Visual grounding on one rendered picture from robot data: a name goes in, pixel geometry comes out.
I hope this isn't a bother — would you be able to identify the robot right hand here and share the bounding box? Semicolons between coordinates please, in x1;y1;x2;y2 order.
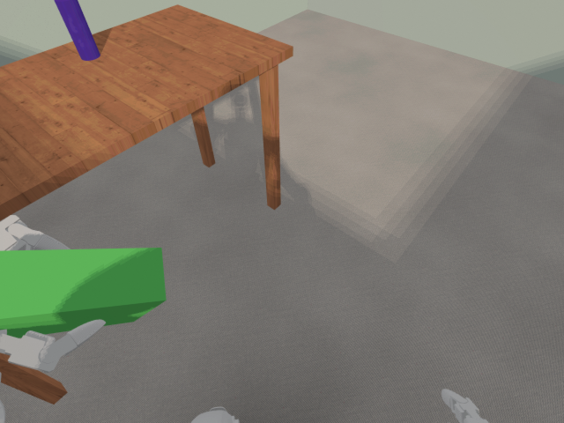
442;389;489;423

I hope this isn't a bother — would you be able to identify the robot left hand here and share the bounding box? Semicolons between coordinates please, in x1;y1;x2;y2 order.
0;215;106;373

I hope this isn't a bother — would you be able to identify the sponge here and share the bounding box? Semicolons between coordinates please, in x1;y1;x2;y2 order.
0;248;167;338

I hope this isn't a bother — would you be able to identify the table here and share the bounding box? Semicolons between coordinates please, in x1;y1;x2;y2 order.
0;4;293;404

